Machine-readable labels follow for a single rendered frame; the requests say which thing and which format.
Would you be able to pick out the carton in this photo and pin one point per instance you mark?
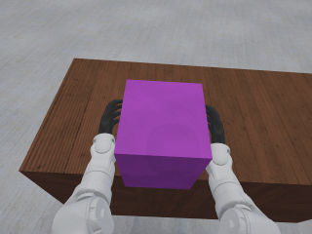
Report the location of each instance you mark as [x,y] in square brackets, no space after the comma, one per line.
[163,138]

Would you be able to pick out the right robot hand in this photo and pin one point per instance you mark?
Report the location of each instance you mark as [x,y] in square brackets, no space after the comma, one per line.
[215,126]

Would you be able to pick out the left robot upper arm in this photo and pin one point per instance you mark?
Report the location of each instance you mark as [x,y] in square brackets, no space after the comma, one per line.
[88,216]

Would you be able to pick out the robot left forearm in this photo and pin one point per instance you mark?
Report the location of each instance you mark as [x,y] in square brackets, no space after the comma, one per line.
[99,174]

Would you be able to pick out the pedestal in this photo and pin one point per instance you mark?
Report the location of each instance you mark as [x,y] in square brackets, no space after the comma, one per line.
[266,116]

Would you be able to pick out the left robot hand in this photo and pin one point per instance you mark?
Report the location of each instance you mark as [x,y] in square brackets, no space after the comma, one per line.
[107,121]

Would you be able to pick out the right robot upper arm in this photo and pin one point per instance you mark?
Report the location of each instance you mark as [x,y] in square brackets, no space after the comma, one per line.
[240,221]

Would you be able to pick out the robot right forearm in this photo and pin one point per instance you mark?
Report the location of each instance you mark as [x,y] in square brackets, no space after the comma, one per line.
[226,188]

